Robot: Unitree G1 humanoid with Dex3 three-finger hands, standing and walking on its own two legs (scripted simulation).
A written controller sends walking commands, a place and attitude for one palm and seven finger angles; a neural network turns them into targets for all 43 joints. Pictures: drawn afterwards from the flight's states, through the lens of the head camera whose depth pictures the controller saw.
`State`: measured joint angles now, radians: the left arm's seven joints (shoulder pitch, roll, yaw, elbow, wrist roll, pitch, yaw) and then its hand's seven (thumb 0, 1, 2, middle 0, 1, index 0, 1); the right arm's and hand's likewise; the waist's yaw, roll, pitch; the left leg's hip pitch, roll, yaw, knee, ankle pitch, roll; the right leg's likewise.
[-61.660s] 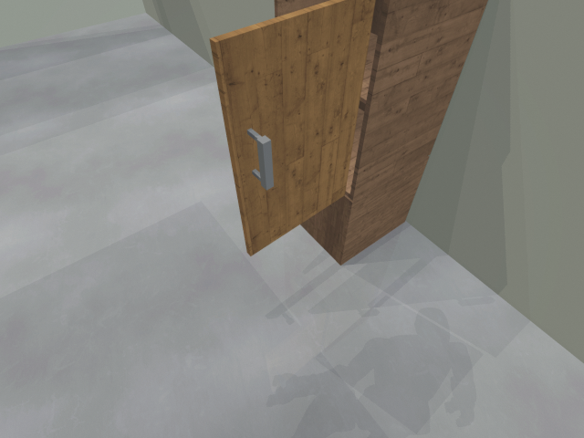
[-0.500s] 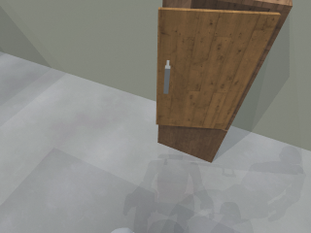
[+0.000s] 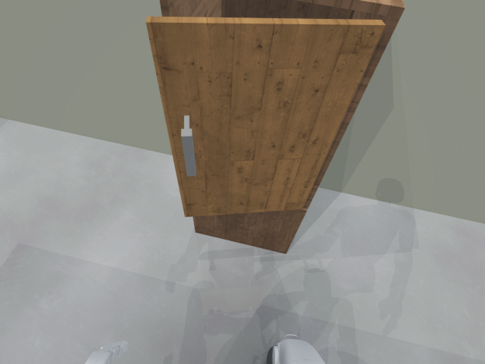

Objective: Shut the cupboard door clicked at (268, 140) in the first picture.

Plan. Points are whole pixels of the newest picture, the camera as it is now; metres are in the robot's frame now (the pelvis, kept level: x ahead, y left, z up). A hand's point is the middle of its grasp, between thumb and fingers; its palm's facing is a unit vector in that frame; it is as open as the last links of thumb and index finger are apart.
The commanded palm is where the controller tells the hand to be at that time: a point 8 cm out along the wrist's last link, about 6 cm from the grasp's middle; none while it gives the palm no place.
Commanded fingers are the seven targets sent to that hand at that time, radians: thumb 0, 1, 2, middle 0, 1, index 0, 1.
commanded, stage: come to a stop and stand still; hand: left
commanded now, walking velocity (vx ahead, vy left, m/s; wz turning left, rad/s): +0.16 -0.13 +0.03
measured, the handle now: (189, 146) +0.52 +0.12 +0.00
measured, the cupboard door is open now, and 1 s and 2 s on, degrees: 19 19 19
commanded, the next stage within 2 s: none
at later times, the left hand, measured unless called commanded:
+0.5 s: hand (155, 359) +0.15 +0.16 -0.19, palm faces +0.09 -0.97 -0.21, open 7.3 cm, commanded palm none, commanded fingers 0.00 0.90 0.90 -0.20 -0.30 -0.20 -0.30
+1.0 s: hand out of the picture +0.08 +0.12 -0.19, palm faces -0.01 -0.97 -0.22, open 7.3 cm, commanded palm none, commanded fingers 0.00 0.90 0.90 -0.20 -0.30 -0.20 -0.30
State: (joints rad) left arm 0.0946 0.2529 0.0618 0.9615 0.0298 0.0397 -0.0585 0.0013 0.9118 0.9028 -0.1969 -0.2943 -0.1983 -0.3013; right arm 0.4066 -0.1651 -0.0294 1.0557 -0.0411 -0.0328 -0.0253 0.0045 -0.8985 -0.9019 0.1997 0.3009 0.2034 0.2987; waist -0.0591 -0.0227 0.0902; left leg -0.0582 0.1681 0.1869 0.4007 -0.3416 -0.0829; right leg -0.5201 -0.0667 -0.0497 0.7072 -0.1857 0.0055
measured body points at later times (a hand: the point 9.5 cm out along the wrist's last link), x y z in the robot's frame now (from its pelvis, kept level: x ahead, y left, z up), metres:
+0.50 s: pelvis +0.09 -0.04 -0.01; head +0.14 -0.01 +0.44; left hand +0.15 +0.21 -0.17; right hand +0.22 -0.27 -0.14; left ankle +0.13 +0.04 -0.74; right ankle +0.07 -0.16 -0.69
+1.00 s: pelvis +0.02 -0.07 -0.03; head +0.00 -0.07 +0.42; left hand +0.08 +0.17 -0.17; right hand +0.03 -0.31 -0.18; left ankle +0.12 +0.04 -0.74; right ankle +0.05 -0.22 -0.74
